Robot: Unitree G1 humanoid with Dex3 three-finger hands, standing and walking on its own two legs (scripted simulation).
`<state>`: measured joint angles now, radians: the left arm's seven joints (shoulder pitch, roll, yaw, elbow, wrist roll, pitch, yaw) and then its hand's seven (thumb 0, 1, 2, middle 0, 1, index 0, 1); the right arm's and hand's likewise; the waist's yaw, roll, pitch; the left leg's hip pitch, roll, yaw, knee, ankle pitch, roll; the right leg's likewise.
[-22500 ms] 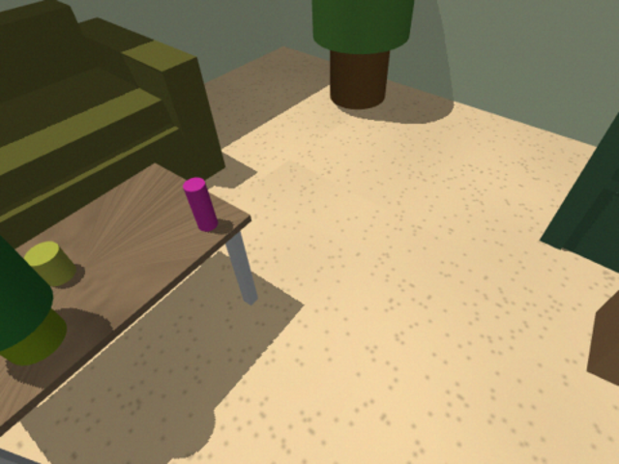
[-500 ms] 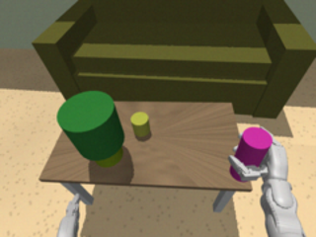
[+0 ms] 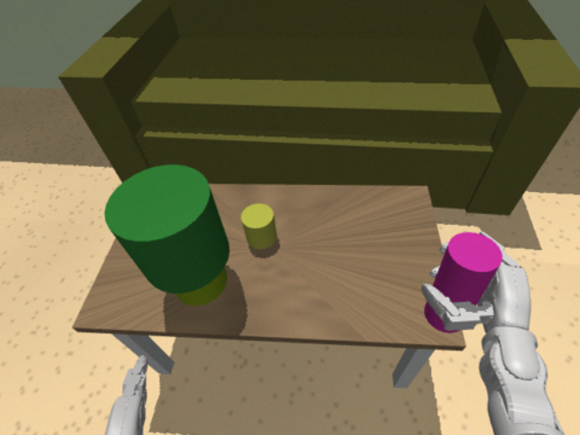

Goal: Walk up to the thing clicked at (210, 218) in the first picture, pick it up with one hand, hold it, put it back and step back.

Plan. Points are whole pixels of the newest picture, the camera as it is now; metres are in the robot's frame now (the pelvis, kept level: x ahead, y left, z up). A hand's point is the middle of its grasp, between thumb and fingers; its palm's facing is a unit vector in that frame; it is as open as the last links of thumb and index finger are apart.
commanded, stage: crouch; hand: right
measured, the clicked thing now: (457, 286) +0.33 -0.18 +0.04
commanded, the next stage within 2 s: lower in 0.92 s
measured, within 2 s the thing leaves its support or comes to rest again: rests again in 1.90 s
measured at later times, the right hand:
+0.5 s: hand (436, 272) +0.40 -0.19 -0.05, palm faces +0.19 +0.98 +0.00, open 8.6 cm
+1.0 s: hand (430, 272) +0.43 -0.19 -0.10, palm faces +0.20 +0.98 -0.01, open 8.6 cm
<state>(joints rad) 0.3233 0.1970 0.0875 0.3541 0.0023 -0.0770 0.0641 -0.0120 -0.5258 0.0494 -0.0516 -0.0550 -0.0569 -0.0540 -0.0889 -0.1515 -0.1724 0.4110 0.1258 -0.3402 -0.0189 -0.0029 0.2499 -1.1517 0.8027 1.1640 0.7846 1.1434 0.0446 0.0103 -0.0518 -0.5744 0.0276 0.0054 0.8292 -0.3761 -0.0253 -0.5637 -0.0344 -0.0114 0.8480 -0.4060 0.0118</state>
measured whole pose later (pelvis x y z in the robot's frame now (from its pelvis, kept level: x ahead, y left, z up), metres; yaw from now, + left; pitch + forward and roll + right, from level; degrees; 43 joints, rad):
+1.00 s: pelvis -0.01 -0.01 -0.08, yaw +1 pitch +23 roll +3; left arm 0.43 0.26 0.10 -0.09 0.09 -0.05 -0.02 -0.01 -0.51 0.05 -0.06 -0.05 -0.06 -0.05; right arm -0.50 -0.32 -0.44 0.92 0.03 -0.55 0.00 0.00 0.26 -1.17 0.81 1.16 0.79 1.14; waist 0.21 0.04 -0.14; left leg -1.13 0.00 0.02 1.24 -0.51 -0.03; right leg -1.14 -0.06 0.03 1.31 -0.57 0.01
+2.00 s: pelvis -0.04 -0.01 -0.14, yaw +3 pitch +29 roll +5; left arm 0.47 0.30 0.12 -0.32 0.10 -0.10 -0.06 -0.01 -0.53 0.05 -0.06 -0.05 -0.06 -0.05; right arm -0.59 -0.44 -0.56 1.05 -0.02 -0.63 0.03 0.00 0.25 -1.17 0.80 1.17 0.78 1.15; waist 0.31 0.04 -0.16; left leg -1.43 -0.01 0.05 1.48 -0.55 -0.02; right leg -1.46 -0.07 0.07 1.57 -0.62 0.01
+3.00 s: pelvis -0.05 +0.00 -0.15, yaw +3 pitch +28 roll +5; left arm 0.50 0.32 0.13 -0.39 0.08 -0.10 -0.06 -0.01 -0.52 0.05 -0.07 -0.05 -0.07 -0.06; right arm -0.62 -0.49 -0.58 1.01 -0.02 -0.56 0.05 -0.01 0.43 -0.27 0.34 0.32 0.35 0.33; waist 0.32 0.04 -0.16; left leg -1.46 -0.01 0.05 1.51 -0.54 -0.02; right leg -1.49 -0.06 0.08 1.60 -0.61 0.02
